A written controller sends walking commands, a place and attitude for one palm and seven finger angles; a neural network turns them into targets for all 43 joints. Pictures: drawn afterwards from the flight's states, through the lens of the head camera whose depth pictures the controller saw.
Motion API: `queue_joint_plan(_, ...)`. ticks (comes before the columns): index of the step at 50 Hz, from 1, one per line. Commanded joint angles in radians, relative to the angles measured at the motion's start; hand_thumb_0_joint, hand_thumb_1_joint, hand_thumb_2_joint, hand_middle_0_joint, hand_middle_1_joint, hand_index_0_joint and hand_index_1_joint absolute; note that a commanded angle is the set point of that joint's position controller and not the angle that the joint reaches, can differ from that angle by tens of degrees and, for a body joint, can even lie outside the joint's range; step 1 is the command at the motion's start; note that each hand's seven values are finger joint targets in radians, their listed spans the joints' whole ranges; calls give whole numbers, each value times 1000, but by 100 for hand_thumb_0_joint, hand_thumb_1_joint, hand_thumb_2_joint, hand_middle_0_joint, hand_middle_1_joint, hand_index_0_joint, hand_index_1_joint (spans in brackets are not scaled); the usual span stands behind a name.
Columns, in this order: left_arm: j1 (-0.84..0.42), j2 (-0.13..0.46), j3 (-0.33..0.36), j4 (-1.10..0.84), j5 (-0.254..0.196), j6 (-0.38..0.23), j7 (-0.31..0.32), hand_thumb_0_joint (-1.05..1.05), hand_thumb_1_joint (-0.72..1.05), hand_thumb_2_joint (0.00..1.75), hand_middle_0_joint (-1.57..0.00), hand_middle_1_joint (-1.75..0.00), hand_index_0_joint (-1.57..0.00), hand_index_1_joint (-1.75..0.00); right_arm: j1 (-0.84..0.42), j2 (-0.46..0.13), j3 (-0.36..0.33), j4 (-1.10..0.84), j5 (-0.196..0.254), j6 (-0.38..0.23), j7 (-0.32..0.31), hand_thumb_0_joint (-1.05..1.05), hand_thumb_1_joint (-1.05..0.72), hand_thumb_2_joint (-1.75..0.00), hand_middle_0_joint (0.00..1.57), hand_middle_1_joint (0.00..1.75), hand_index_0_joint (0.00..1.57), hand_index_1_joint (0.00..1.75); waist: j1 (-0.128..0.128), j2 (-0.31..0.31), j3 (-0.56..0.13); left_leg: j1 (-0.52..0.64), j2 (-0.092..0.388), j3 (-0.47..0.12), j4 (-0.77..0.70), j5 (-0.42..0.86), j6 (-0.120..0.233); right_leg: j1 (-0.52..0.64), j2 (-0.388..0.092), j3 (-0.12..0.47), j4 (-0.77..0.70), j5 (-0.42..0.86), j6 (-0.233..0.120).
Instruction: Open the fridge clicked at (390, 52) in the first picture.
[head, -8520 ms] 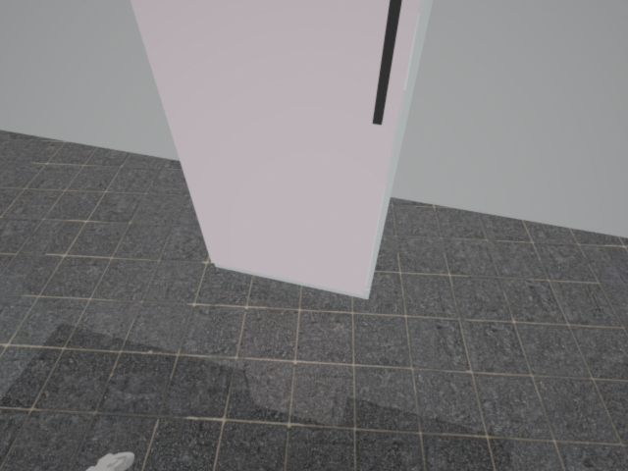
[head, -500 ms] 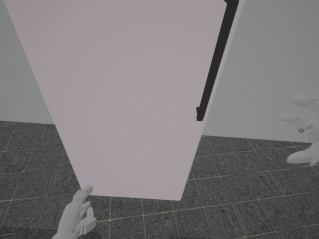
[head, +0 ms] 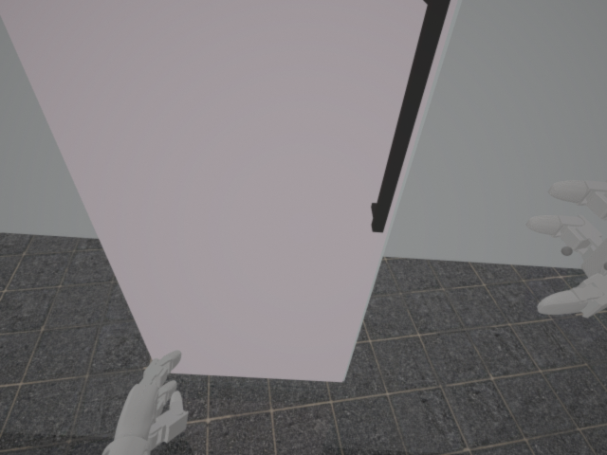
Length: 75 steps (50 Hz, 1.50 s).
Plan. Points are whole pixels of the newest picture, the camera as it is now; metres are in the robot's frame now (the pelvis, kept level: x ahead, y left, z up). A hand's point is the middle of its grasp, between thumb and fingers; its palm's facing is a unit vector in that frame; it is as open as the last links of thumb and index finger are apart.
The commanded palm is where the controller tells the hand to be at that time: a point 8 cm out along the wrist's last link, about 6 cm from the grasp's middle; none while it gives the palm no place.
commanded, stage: move the hooked fingers beside the handle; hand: right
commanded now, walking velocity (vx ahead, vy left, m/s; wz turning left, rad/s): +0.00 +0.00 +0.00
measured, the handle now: (399, 131) +0.50 -0.14 +0.22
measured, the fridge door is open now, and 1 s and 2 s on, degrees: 0 0 0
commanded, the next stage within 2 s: none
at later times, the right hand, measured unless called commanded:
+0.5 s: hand (510, 218) +0.33 -0.24 +0.21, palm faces +0.08 +1.00 -0.02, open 14.0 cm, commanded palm +0.31 -0.29 +0.20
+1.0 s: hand (470, 193) +0.39 -0.22 +0.20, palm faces +0.07 +1.00 +0.00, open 14.0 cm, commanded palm +0.36 -0.27 +0.20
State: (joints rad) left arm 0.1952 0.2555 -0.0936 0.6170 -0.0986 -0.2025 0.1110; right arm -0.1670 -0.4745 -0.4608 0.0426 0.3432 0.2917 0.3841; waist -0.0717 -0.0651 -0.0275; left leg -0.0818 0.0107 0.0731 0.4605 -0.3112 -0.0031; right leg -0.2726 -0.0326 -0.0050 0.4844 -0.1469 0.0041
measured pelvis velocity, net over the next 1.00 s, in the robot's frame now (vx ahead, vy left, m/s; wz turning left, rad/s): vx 0.01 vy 0.01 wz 0.03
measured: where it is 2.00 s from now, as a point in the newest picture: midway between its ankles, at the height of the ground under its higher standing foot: outside the picture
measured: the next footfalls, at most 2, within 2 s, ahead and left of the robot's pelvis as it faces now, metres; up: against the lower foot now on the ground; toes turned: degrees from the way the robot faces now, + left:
none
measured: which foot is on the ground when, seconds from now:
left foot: down 0.00-1.00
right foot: down 0.00-1.00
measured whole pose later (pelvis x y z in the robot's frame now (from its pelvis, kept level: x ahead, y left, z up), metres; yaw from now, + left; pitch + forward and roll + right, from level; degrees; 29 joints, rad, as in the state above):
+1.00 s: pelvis +0.01 +0.01 +0.00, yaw +2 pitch +0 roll +1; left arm 0.24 0.26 -0.06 0.64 -0.09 -0.13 0.11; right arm -0.48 -0.42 -0.36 0.40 0.24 0.22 0.24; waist -0.01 -0.05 -0.04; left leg -0.15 0.00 0.05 0.49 -0.34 0.01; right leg -0.32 -0.05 -0.03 0.50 -0.18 0.01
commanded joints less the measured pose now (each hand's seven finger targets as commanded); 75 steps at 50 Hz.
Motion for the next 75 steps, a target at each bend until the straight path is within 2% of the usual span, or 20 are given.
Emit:
queue_joint_plan(1,-155,114,52,-157,1,-57,15,0,90,90,-20,-30,-20,-30,-401,-244,-44,-172,9,-66,-16,0,50,-30,30,120,30,120,26,-21,-127,-222,-39,-10,-114,118,11,250,37,44,-62,-13,-30)
queue_joint_plan(8,-159,112,52,-152,8,-52,21,0,90,90,-20,-30,-20,-30,-484,-238,-22,-147,-20,-74,-51,0,50,-30,30,120,30,120,23,-35,-171,-205,-32,-11,-107,119,17,261,37,46,-62,-1,-30)
queue_joint_plan(9,-156,112,55,-149,8,-48,19,0,90,90,-20,-30,-20,-30,-454,-247,-30,-130,-22,-74,-57,0,50,-30,30,120,30,120,19,4,-171,-196,-31,-13,-113,121,15,250,32,40,-57,3,-31)
queue_joint_plan(12,-158,110,51,-146,8,-44,19,0,90,90,-20,-30,-20,-30,-528,-216,5,-107,-32,-72,-71,0,50,-30,30,120,30,120,29,-50,-158,-211,-30,-12,-109,110,17,250,36,42,-65,-12,-28)
queue_joint_plan(19,-147,115,62,-152,10,-28,8,0,90,90,-20,-30,-20,-30,-487,-236,-28,-60,-41,-72,-97,0,50,-30,30,120,30,120,13,37,-192,-171,-29,-16,-102,170,14,235,30,25,-51,45,-34)
queue_joint_plan(21,-153,112,60,-156,8,-25,8,0,90,90,-20,-30,-20,-30,-544,-203,11,-88,-46,-73,-98,0,50,-30,30,120,30,120,27,-15,-188,-191,-27,-20,-99,179,13,247,34,20,-51,46,-34)
queue_joint_plan(24,-135,120,68,-146,8,-17,11,0,90,90,-20,-30,-20,-30,-526,-237,-17,-15,-47,-71,-102,0,50,-30,30,120,30,120,28,48,-172,-193,-29,-23,-107,169,7,222,32,16,-43,34,-37)
queue_joint_plan(31,-114,123,72,-134,9,-13,20,0,90,90,-20,-30,-20,-30,-680,-222,32,14,-67,-110,-107,0,50,-30,30,120,30,120,54,-44,-210,-209,-26,-33,-91,191,13,251,33,15,-28,55,-38)
queue_joint_plan(35,-96,128,76,-126,9,-12,20,0,90,90,-20,-30,-20,-30,-685,-193,57,72,-63,-121,-108,0,50,-30,30,120,30,120,58,21,-214,-212,-29,-28,-85,203,10,238,32,20,-23,56,-42)
queue_joint_plan(39,-80,132,82,-124,11,2,13,0,90,90,-20,-30,-20,-30,-645,-229,17,133,-73,-113,-128,0,50,-30,30,120,30,120,40,35,-229,-189,-29,-28,-77,234,10,220,32,13,-18,83,-42)
queue_joint_plan(48,-56,130,88,-122,16,23,8,0,90,90,-20,-30,-20,-30,-733,-212,32,146,-90,-143,-146,0,50,-30,30,120,30,120,58,9,-250,-194,-31,-33,-56,285,11,229,29,7,-4,116,-43)
queue_joint_plan(49,-49,134,93,-124,17,24,7,0,90,90,-20,-30,-20,-30,-710,-243,2,146,-86,-152,-148,0,50,-30,30,120,30,120,52,52,-269,-170,-31,-32,-55,315,8,220,28,1,5,136,-47)
queue_joint_plan(53,-52,129,91,-124,13,32,4,0,90,90,-20,-30,-20,-30,-764,-170,76,129,-96,-144,-145,0,50,-30,30,120,30,120,69,-13,-259,-201,-33,-30,-45,311,13,239,29,4,6,139,-43)
queue_joint_plan(56,-47,130,94,-118,13,34,6,0,90,90,-20,-30,-20,-30,-777,-140,101,137,-91,-139,-158,0,50,-30,30,120,30,120,77,9,-250,-215,-34,-30,-49,302,11,237,27,7,8,130,-46)
queue_joint_plan(59,-38,132,97,-112,15,39,7,0,90,90,-20,-30,-20,-30,-784,-140,99,160,-94,-138,-178,0,50,-30,30,120,30,120,77,57,-250,-215,-38,-26,-54,281,10,231,25,7,10,123,-49)
queue_joint_plan(60,-38,136,98,-108,18,42,7,0,90,90,-20,-30,-20,-30,-812,-174,73,145,-101,-141,-189,0,50,-30,30,120,30,120,70,33,-274,-201,-34,-30,-48,289,12,232,25,11,7,130,-46)
queue_joint_plan(62,-41,128,95,-106,18,47,5,0,90,90,-20,-30,-20,-30,-846,-128,114,139,-110,-142,-202,0,50,-30,30,120,30,120,77,-4,-269,-209,-34,-29,-44,282,17,243,25,13,4,132,-42)
queue_joint_plan(65,-29,133,98,-96,23,56,5,0,90,90,-20,-30,-20,-30,-831,-174,67,196,-117,-147,-224,0,50,-30,30,120,30,120,69,47,-270,-193,-34,-32,-47,294,13,219,25,8,6,133,-46)
queue_joint_plan(68,-24,127,99,-98,23,62,2,0,90,90,-20,-30,-20,-30,-869,-127,111,201,-128,-155,-227,0,50,-30,30,120,30,120,77,13,-282,-202,-35,-31,-41,300,16,242,23,7,6,146,-43)
queue_joint_plan(75,-5,134,103,-86,25,78,2,0,90,90,-20,-30,-20,-30,-920,-133,113,290,-132,-167,-242,0,50,-30,30,120,30,120,88,63,-252,-207,-33,-39,-48,292,9,198,22,0,8,116,-48)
